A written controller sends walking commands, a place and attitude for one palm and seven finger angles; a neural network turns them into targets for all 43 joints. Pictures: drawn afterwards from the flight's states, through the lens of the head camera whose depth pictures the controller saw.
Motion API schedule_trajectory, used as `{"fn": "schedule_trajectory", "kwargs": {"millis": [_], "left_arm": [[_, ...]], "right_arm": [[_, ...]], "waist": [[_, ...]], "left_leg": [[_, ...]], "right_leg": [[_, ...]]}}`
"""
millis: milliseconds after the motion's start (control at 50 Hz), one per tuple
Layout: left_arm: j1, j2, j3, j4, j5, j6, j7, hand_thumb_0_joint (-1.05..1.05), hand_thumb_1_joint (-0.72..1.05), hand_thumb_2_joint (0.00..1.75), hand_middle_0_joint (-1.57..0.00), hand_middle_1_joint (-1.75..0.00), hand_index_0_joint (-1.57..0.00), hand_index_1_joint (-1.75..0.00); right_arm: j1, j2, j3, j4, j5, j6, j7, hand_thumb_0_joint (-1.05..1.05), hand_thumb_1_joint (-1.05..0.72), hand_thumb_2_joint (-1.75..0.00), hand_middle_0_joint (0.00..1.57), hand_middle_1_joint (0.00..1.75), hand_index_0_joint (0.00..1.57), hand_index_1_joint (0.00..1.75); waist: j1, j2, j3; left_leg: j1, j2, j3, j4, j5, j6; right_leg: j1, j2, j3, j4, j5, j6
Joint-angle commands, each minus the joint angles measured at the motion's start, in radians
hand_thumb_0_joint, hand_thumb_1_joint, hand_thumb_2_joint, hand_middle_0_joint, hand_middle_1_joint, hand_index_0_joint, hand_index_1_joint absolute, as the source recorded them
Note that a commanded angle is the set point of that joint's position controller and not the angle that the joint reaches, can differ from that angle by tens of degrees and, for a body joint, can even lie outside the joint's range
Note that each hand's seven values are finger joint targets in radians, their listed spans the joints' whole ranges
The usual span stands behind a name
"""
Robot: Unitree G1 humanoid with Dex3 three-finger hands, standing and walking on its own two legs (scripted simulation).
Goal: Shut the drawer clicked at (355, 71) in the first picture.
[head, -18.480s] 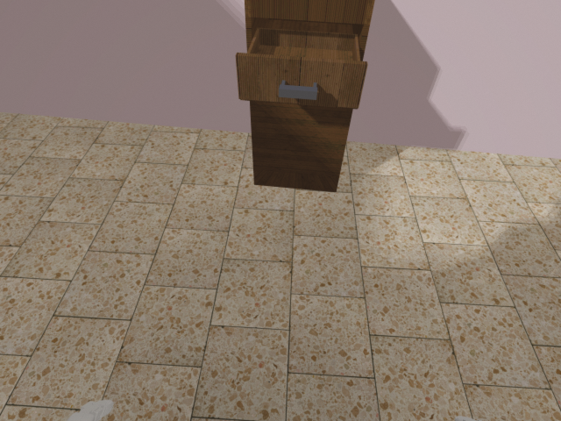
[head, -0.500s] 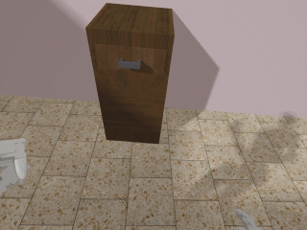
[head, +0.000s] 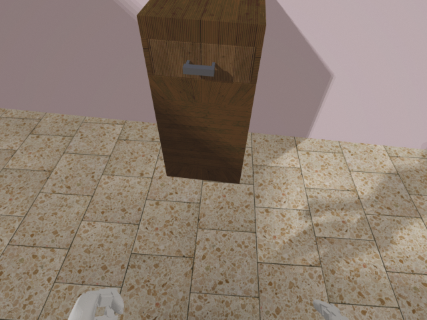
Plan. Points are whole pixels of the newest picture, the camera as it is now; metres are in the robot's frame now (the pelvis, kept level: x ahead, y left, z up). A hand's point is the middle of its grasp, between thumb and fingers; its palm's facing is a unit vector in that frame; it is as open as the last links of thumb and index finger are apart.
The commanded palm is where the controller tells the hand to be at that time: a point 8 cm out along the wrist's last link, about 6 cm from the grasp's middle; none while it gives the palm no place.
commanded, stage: let the arm hang, fingers relaxed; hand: left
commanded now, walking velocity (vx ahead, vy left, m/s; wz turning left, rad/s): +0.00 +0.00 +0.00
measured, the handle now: (199, 66) +0.93 +0.08 -0.01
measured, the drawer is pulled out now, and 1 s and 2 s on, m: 0.00 0.00 0.00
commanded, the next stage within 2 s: look to check the result in 0.88 s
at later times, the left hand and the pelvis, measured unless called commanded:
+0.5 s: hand out of the picture +0.02 +0.24 -0.14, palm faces +0.02 -0.96 -0.29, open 6.6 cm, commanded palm none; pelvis +0.01 +0.01 +0.02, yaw +1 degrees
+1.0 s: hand out of the picture +0.11 +0.23 -0.13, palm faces -0.01 -0.95 -0.30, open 7.4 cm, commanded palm none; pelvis +0.03 +0.00 +0.03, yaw +0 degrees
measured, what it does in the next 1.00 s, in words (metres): stands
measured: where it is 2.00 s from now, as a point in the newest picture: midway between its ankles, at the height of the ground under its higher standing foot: outside the picture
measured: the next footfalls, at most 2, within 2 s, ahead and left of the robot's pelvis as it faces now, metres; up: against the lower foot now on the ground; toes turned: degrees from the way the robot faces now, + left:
none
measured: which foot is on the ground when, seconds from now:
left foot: down 0.00-1.00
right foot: down 0.00-1.00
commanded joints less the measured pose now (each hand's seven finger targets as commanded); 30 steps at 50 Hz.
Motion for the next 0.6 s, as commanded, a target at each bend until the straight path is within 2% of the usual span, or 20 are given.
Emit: {"fn": "schedule_trajectory", "kwargs": {"millis": [0,20,40,60,100,120,160,200,240,300,360,420,500,540,580], "left_arm": [[-0.011,0.234,0.023,0.055,-0.003,-0.054,-0.004,0.00,0.90,0.90,-0.92,-1.08,-0.92,-1.08],[-0.039,0.193,0.012,0.100,-0.007,-0.054,-0.003,0.00,0.90,0.90,-0.88,-1.04,-0.88,-1.04],[-0.053,0.175,0.007,0.142,-0.009,-0.056,0.000,0.00,0.90,0.90,-0.84,-0.99,-0.84,-0.99],[-0.048,0.160,0.008,0.180,-0.013,-0.060,0.002,0.00,0.90,0.90,-0.80,-0.95,-0.80,-0.95],[-0.046,0.150,0.009,0.235,-0.016,-0.065,0.003,0.00,0.90,0.90,-0.72,-0.86,-0.72,-0.86],[-0.040,0.138,0.004,0.262,-0.018,-0.062,0.003,0.00,0.90,0.90,-0.68,-0.82,-0.68,-0.82],[-0.014,0.148,0.006,0.318,-0.017,-0.054,0.001,0.00,0.90,0.90,-0.60,-0.73,-0.60,-0.73],[-0.004,0.164,0.009,0.365,-0.018,-0.059,0.000,0.00,0.90,0.90,-0.52,-0.65,-0.52,-0.65],[-0.008,0.161,0.007,0.404,-0.019,-0.065,0.000,0.00,0.90,0.90,-0.44,-0.56,-0.44,-0.56],[-0.016,0.168,0.006,0.446,-0.020,-0.067,0.002,0.00,0.90,0.90,-0.32,-0.43,-0.32,-0.43],[-0.029,0.173,0.003,0.482,-0.020,-0.068,0.004,0.00,0.90,0.90,-0.20,-0.30,-0.20,-0.30],[-0.040,0.182,0.005,0.507,-0.019,-0.071,0.005,0.00,0.90,0.90,-0.20,-0.30,-0.20,-0.30],[-0.063,0.195,0.005,0.526,-0.018,-0.074,0.006,0.00,0.90,0.90,-0.20,-0.30,-0.20,-0.30],[-0.083,0.198,0.003,0.531,-0.018,-0.074,0.005,0.00,0.90,0.90,-0.20,-0.30,-0.20,-0.30],[-0.095,0.204,0.004,0.534,-0.018,-0.076,0.005,0.00,0.90,0.90,-0.20,-0.30,-0.20,-0.30]], "right_arm": [[0.046,-0.094,-0.055,-0.031,0.013,0.022,0.002,0.00,-0.90,-0.90,0.20,0.30,0.20,0.30],[0.044,-0.079,-0.055,0.008,0.010,0.034,-0.001,0.00,-0.90,-0.90,0.20,0.30,0.20,0.30],[0.049,-0.081,-0.055,0.034,0.008,0.036,-0.004,0.00,-0.90,-0.90,0.20,0.30,0.20,0.30],[0.062,-0.079,-0.057,0.053,0.008,0.034,-0.007,0.00,-0.90,-0.90,0.20,0.30,0.20,0.30],[0.075,-0.103,-0.062,0.085,0.009,0.026,-0.012,0.00,-0.90,-0.90,0.20,0.30,0.20,0.30],[0.074,-0.108,-0.061,0.100,0.006,0.023,-0.014,0.00,-0.90,-0.90,0.20,0.30,0.20,0.30],[0.055,-0.131,-0.067,0.124,0.004,0.022,-0.016,0.00,-0.90,-0.90,0.20,0.30,0.20,0.30],[0.056,-0.153,-0.073,0.144,0.008,0.016,-0.019,0.00,-0.90,-0.90,0.20,0.30,0.20,0.30],[0.079,-0.148,-0.073,0.173,0.010,0.009,-0.022,0.00,-0.90,-0.90,0.20,0.30,0.20,0.30],[0.085,-0.158,-0.077,0.208,0.013,0.007,-0.024,0.00,-0.90,-0.90,0.20,0.30,0.20,0.30],[0.079,-0.169,-0.077,0.235,0.013,0.005,-0.025,0.00,-0.90,-0.90,0.20,0.30,0.20,0.30],[0.067,-0.171,-0.077,0.256,0.014,0.000,-0.025,0.00,-0.90,-0.90,0.20,0.30,0.20,0.30],[0.049,-0.185,-0.079,0.270,0.015,0.000,-0.024,0.00,-0.90,-0.90,0.20,0.30,0.20,0.30],[0.036,-0.188,-0.076,0.278,0.013,-0.001,-0.024,0.00,-0.90,-0.90,0.20,0.30,0.20,0.30],[0.019,-0.194,-0.078,0.280,0.013,-0.001,-0.023,0.00,-0.90,-0.90,0.20,0.30,0.20,0.30]], "waist": [[-0.019,0.054,-0.017],[-0.018,0.033,0.012],[-0.018,-0.010,0.027],[-0.016,0.000,0.024],[-0.015,0.098,-0.012],[-0.005,0.147,-0.015],[0.022,0.179,0.002],[0.034,0.134,-0.006],[0.028,0.068,-0.038],[0.025,0.068,-0.039],[0.025,0.066,-0.012],[0.028,0.070,-0.008],[0.025,0.043,0.001],[0.022,0.060,0.010],[0.021,0.047,0.007]], "left_leg": [[0.097,0.021,-0.035,-0.037,-0.157,0.004],[0.130,0.024,-0.042,-0.020,-0.119,0.004],[0.141,0.027,-0.048,-0.021,-0.060,0.005],[0.163,0.033,-0.058,-0.044,-0.019,0.008],[0.180,0.078,-0.107,-0.138,0.038,0.018],[0.133,0.107,-0.147,-0.209,-0.025,0.026],[0.040,0.123,-0.189,-0.302,-0.184,0.037],[0.032,0.125,-0.191,-0.317,-0.162,0.041],[0.080,0.121,-0.173,-0.309,-0.096,0.040],[0.118,0.126,-0.175,-0.320,-0.084,0.040],[0.119,0.134,-0.182,-0.342,-0.083,0.040],[0.128,0.134,-0.171,-0.344,-0.034,0.039],[0.150,0.130,-0.163,-0.339,0.002,0.037],[0.154,0.131,-0.160,-0.347,0.000,0.034],[0.166,0.130,-0.158,-0.347,0.011,0.033]], "right_leg": [[-0.076,-0.236,0.261,-0.421,-0.183,-0.108],[-0.144,-0.181,0.241,-0.451,-0.306,-0.106],[-0.145,-0.149,0.221,-0.447,-0.274,-0.100],[-0.128,-0.136,0.190,-0.431,-0.203,-0.099],[-0.065,-0.091,0.129,-0.370,-0.102,-0.079],[-0.020,-0.067,0.095,-0.352,-0.125,-0.066],[0.060,-0.041,0.068,-0.337,-0.138,-0.058],[0.109,-0.042,0.068,-0.336,-0.082,-0.062],[0.126,-0.058,0.069,-0.350,-0.047,-0.065],[0.112,-0.059,0.062,-0.355,-0.046,-0.065],[0.109,-0.062,0.057,-0.354,-0.025,-0.063],[0.124,-0.071,0.056,-0.354,0.015,-0.062],[0.118,-0.074,0.064,-0.367,0.025,-0.059],[0.116,-0.078,0.066,-0.375,0.019,-0.056],[0.116,-0.080,0.068,-0.379,0.029,-0.055]]}}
